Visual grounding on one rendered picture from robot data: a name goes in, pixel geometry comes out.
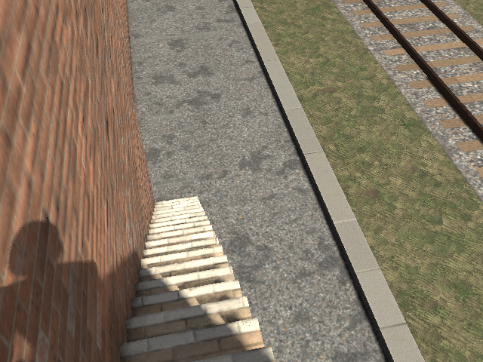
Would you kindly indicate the stairs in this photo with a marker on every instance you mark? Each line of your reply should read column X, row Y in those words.
column 188, row 305

